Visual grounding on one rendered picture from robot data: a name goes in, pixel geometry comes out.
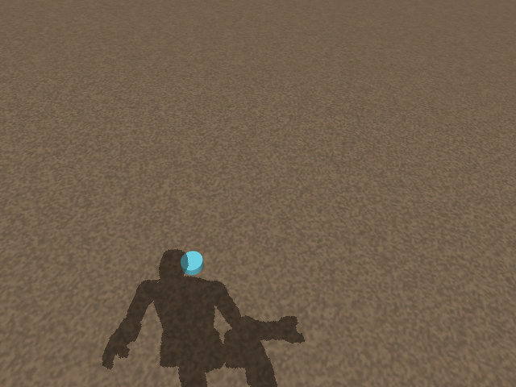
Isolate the tin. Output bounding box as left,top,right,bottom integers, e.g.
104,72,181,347
181,251,203,275

